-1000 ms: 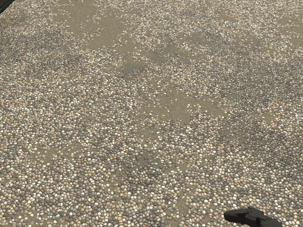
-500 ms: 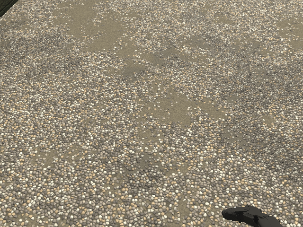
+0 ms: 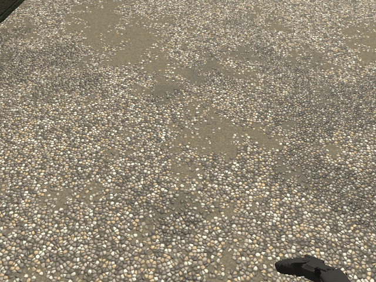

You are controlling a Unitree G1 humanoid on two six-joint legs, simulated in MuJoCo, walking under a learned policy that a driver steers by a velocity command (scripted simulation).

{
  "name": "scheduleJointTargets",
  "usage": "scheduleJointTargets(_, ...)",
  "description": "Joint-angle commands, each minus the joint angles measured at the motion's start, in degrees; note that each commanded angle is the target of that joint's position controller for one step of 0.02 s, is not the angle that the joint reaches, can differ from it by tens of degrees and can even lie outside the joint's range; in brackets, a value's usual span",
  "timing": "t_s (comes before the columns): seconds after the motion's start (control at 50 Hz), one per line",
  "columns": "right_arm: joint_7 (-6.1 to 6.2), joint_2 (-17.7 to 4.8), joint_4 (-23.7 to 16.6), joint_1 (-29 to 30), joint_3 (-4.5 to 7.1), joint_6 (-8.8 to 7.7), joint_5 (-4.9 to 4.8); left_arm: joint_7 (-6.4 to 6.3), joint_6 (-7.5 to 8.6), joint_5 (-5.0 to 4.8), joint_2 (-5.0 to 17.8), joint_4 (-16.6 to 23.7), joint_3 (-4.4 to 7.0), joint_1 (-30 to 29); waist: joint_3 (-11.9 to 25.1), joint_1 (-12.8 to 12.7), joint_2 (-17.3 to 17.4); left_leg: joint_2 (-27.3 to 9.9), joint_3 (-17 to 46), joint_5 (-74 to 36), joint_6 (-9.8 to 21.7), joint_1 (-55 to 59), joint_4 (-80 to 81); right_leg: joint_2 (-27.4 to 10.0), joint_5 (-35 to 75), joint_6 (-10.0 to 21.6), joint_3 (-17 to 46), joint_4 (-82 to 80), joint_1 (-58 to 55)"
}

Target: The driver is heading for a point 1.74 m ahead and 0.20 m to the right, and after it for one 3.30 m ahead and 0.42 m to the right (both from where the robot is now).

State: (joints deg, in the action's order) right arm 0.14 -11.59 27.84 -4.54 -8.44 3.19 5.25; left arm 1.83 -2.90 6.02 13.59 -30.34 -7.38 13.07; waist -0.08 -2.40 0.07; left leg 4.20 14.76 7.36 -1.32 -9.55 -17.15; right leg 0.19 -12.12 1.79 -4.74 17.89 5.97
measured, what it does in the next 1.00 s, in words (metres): stands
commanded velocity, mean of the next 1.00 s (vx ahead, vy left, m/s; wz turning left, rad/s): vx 0.50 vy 0.00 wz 0.00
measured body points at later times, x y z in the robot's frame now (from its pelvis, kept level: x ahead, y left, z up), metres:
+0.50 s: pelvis +0.00 +0.01 +0.00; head +0.01 +0.00 +0.45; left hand +0.15 +0.22 -0.09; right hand +0.23 -0.17 -0.06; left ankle +0.02 +0.14 -0.75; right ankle -0.03 -0.09 -0.75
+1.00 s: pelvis +0.00 +0.01 +0.00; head +0.00 +0.01 +0.45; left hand +0.15 +0.23 -0.09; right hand +0.23 -0.16 -0.06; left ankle +0.02 +0.14 -0.75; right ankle -0.03 -0.10 -0.75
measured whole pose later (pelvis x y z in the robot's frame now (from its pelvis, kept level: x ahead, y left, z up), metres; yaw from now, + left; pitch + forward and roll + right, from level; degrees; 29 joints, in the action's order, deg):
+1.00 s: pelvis +0.00 +0.01 +0.00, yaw +0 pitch +0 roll +0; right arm 0.2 -12.1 27.9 -4.3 -8.9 2.8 5.2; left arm 1.4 -3.6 6.2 14.2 -29.2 -7.3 14.0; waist 0.2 -2.3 0.2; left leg 5.0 13.7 7.0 -0.2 -9.5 -16.9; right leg -0.7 -12.0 0.5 -3.2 17.8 5.8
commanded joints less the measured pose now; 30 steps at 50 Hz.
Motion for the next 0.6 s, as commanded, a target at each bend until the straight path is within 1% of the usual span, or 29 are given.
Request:
scheduleJointTargets(0.02, 0.04, -3.89, -6.17, 6.1, 1.33, -1.16, 0.0, -0.05, 1.06, 0.36, 4.73, 5.08, 1.45, -1.69, 4.97, -0.46, 0.3, -3.88, 2.03, -13.15, 1.58, -5.48, 1.62, -5.74, 8.21, 0.71, 6.86, -1.42, -8.14)
scheduleJointTargets(0.06, 0.11, -3.8, -6.21, 6.09, 1.25, -1.16, 0.15, 0.05, 1.1, 0.27, 4.82, 4.95, 1.41, -1.44, 5.6, -0.38, 0.24, -3.92, 1.96, -13.36, 1.68, -4.54, 1.42, -5.78, 8.45, 0.63, 6.97, -1.51, -7.85)
scheduleJointTargets(0.08, 0.51, -3.79, -4.32, 3.02, 1.44, -1.0, 0.66, -0.3, 0.74, -0.62, 5.77, 3.95, 1.83, -1.15, 7.28, 1.18, -0.3, -4.02, 1.38, -8.7, 1.68, -2.13, 1.88, -5.55, 3.74, 0.85, 6.97, -2.71, -7.8)
scheduleJointTargets(0.1, 0.47, -4.06, -4.4, 3.41, 1.53, -0.9, 0.47, -0.45, 0.59, -1.02, 5.84, 4.26, 1.86, -1.61, 4.88, 1.02, 0.03, -3.74, 1.31, -6.77, 1.72, -3.38, 2.1, -5.4, 1.82, 0.71, 6.88, -3.38, -6.61)
scheduleJointTargets(0.12, 0.01, -3.98, -6.15, 6.66, 1.37, -1.0, -0.27, -0.21, 0.85, -0.12, 4.74, 5.45, 1.42, -2.47, 2.06, -0.35, 0.77, -3.6, 1.94, -10.19, 1.75, -6.74, 2.18, -5.52, 5.12, 0.51, 6.82, -2.53, -6.47)
scheduleJointTargets(0.14, -0.03, -3.85, -5.98, 6.33, 1.32, -1.03, -0.16, -0.14, 0.97, 0.31, 4.61, 5.24, 1.39, -2.1, 3.59, -0.3, 0.76, -3.9, 2.1, -11.73, 1.76, -6.3, 2.2, -5.69, 6.36, 0.62, 6.96, -2.05, -7.62)
scheduleJointTargets(0.18, 0.0, -3.93, -6.06, 6.15, 1.31, -1.12, 0.04, -0.05, 1.07, 0.37, 4.77, 5.15, 1.4, -1.55, 4.98, -0.43, 0.27, -3.88, 2.03, -13.35, 1.78, -5.09, 1.77, -5.71, 8.06, 0.56, 6.99, -1.54, -7.89)
scheduleJointTargets(0.22, 0.07, -3.85, -6.1, 6.12, 1.23, -1.12, 0.19, 0.06, 1.12, 0.28, 4.86, 5.03, 1.36, -1.33, 5.62, -0.33, 0.2, -3.92, 1.96, -13.53, 1.86, -4.15, 1.56, -5.75, 8.28, 0.48, 7.1, -1.64, -7.59)
scheduleJointTargets(0.24, 0.46, -3.85, -4.24, 3.08, 1.42, -0.97, 0.68, -0.3, 0.77, -0.61, 5.82, 4.04, 1.78, -1.04, 7.31, 1.2, -0.33, -4.06, 1.41, -8.87, 1.87, -1.77, 2.04, -5.53, 3.58, 0.7, 7.12, -2.81, -7.58)
scheduleJointTargets(0.26, 0.42, -4.13, -4.31, 3.48, 1.51, -0.88, 0.48, -0.45, 0.62, -1.01, 5.88, 4.35, 1.81, -1.51, 4.91, 1.04, 0.0, -3.78, 1.34, -6.92, 1.91, -3.05, 2.28, -5.38, 1.72, 0.56, 7.03, -3.46, -6.41)
scheduleJointTargets(0.28, -0.04, -4.03, -6.05, 6.7, 1.35, -0.98, -0.24, -0.21, 0.88, -0.11, 4.78, 5.53, 1.37, -2.36, 2.08, -0.3, 0.74, -3.61, 1.95, -10.32, 1.93, -6.39, 2.34, -5.5, 5.03, 0.36, 6.95, -2.63, -6.25)
scheduleJointTargets(0.3, -0.07, -3.9, -5.88, 6.35, 1.3, -1.0, -0.13, -0.14, 0.99, 0.31, 4.67, 5.32, 1.34, -2.0, 3.61, -0.26, 0.72, -3.91, 2.1, -11.88, 1.94, -5.94, 2.36, -5.67, 6.25, 0.47, 7.09, -2.16, -7.38)
scheduleJointTargets(0.34, -0.03, -3.98, -5.96, 6.17, 1.29, -1.09, 0.07, -0.05, 1.09, 0.37, 4.82, 5.23, 1.35, -1.45, 5.0, -0.38, 0.24, -3.89, 2.02, -13.5, 1.95, -4.73, 1.91, -5.68, 7.91, 0.41, 7.12, -1.66, -7.64)
scheduleJointTargets(0.38, 0.04, -3.9, -6.01, 6.14, 1.21, -1.09, 0.21, 0.05, 1.14, 0.28, 4.9, 5.11, 1.32, -1.23, 5.63, -0.29, 0.17, -3.93, 1.95, -13.65, 2.03, -3.79, 1.71, -5.72, 8.1, 0.34, 7.24, -1.75, -7.34)
scheduleJointTargets(0.4, 0.42, -3.92, -4.16, 3.14, 1.41, -0.95, 0.69, -0.3, 0.79, -0.61, 5.87, 4.14, 1.74, -0.95, 7.33, 1.22, -0.34, -4.1, 1.42, -8.98, 2.05, -1.45, 2.19, -5.52, 3.4, 0.55, 7.29, -2.91, -7.36)
scheduleJointTargets(0.42, 0.37, -4.19, -4.23, 3.54, 1.49, -0.87, 0.49, -0.45, 0.64, -1.0, 5.92, 4.45, 1.76, -1.42, 4.93, 1.06, -0.01, -3.82, 1.36, -7.02, 2.08, -2.75, 2.45, -5.36, 1.59, 0.42, 7.19, -3.55, -6.21)
scheduleJointTargets(0.44, -0.08, -4.08, -5.96, 6.73, 1.33, -0.96, -0.23, -0.22, 0.9, -0.1, 4.82, 5.61, 1.33, -2.27, 2.09, -0.26, 0.72, -3.62, 1.95, -10.4, 2.09, -6.07, 2.49, -5.47, 4.92, 0.22, 7.1, -2.73, -6.02)
scheduleJointTargets(0.46, -0.11, -3.95, -5.79, 6.38, 1.29, -0.98, -0.11, -0.15, 1.01, 0.32, 4.71, 5.41, 1.3, -1.91, 3.62, -0.21, 0.7, -3.92, 2.09, -11.97, 2.11, -5.61, 2.5, -5.64, 6.12, 0.33, 7.23, -2.26, -7.14)
scheduleJointTargets(0.5, -0.07, -4.03, -5.87, 6.21, 1.27, -1.06, 0.09, -0.06, 1.11, 0.37, 4.86, 5.32, 1.31, -1.38, 5.0, -0.34, 0.23, -3.9, 2.01, -13.59, 2.1, -4.4, 2.05, -5.65, 7.71, 0.28, 7.26, -1.77, -7.38)
scheduleJointTargets(0.54, 0.0, -3.95, -5.92, 6.17, 1.2, -1.05, 0.24, 0.05, 1.16, 0.27, 4.94, 5.19, 1.28, -1.17, 5.63, -0.24, 0.16, -3.95, 1.94, -13.73, 2.19, -3.47, 1.85, -5.69, 7.88, 0.21, 7.38, -1.87, -7.08)
scheduleJointTargets(0.56, 0.38, -3.99, -4.09, 3.2, 1.39, -0.93, 0.69, -0.31, 0.81, -0.6, 5.91, 4.24, 1.7, -0.89, 7.34, 1.24, -0.35, -4.13, 1.43, -9.06, 2.21, -1.16, 2.34, -5.5, 3.2, 0.42, 7.45, -3.01, -7.13)
scheduleJointTargets(0.58, 0.33, -4.25, -4.16, 3.61, 1.48, -0.85, 0.49, -0.46, 0.66, -1.0, 5.96, 4.54, 1.72, -1.37, 4.95, 1.09, -0.02, -3.86, 1.38, -7.08, 2.24, -2.47, 2.6, -5.34, 1.45, 0.29, 7.35, -3.63, -5.99)
scheduleJointTargets(0.6, -0.12, -4.12, -5.87, 6.76, 1.32, -0.94, -0.21, -0.23, 0.91, -0.1, 4.85, 5.69, 1.29, -2.2, 2.1, -0.21, 0.69, -3.64, 1.94, -10.45, 2.24, -5.77, 2.63, -5.43, 4.8, 0.09, 7.24, -2.81, -5.78)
